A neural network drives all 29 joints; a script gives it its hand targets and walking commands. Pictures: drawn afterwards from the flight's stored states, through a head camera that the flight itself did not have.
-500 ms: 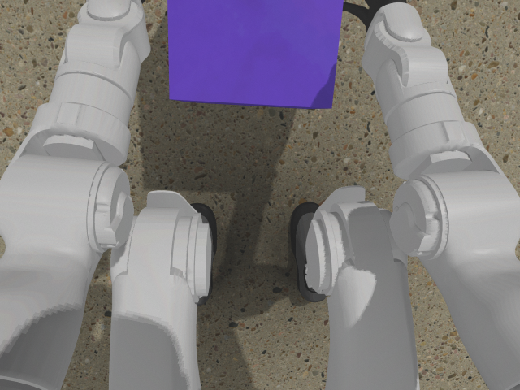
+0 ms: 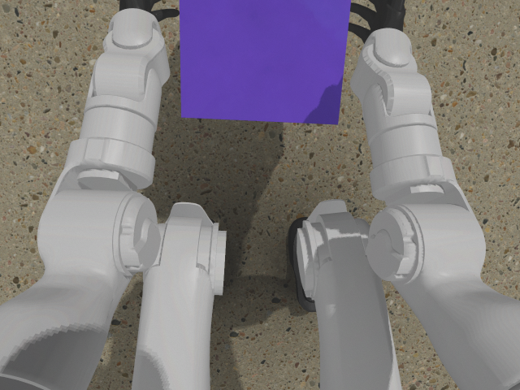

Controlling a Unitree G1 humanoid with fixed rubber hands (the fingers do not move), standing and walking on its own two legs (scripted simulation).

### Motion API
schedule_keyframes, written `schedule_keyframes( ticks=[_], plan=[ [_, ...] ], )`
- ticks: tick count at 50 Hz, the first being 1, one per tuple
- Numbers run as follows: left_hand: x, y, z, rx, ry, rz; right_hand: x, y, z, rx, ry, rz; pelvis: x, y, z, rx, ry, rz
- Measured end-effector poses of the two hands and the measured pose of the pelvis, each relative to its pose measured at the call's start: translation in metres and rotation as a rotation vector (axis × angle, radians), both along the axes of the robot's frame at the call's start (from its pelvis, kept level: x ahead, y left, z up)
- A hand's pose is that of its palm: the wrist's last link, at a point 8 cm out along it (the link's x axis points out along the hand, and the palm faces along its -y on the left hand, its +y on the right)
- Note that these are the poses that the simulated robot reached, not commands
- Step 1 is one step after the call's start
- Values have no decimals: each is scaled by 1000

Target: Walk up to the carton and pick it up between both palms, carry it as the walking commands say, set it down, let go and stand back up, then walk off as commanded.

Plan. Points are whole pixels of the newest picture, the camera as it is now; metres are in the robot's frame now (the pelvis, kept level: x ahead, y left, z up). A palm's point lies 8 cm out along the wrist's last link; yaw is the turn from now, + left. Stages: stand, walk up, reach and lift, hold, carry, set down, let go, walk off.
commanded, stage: reach and lift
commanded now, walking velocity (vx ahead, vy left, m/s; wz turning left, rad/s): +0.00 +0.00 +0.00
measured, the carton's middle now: (261, 39) +0.55 +0.00 -0.22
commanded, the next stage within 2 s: none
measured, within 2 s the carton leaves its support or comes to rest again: neither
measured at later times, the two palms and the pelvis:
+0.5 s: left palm (117, 3) +0.52 +0.14 -0.06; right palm (415, 28) +0.51 -0.14 -0.05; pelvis -0.01 +0.00 +0.04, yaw +0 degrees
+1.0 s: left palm out of the picture +0.50 +0.14 +0.02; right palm (472, 23) +0.49 -0.14 +0.02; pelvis +0.00 +0.00 +0.09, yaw +0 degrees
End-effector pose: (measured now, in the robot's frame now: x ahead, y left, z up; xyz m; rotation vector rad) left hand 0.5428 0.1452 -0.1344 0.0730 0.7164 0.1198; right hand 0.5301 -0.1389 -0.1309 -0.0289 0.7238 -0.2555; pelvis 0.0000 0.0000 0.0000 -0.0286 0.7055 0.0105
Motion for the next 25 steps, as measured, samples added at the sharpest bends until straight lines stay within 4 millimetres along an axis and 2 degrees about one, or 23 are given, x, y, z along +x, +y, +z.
schedule_keyframes(
  ticks=[5,25],
  plan=[
    [-7,-1,14,29,-1,50,-4,4,16,-8,-5,-11,1,-1,8,-1,35,0],
    [-21,-2,79,17,-15,51,-21,1,79,8,-26,-8,-6,-4,43,7,89,-2]
  ],
)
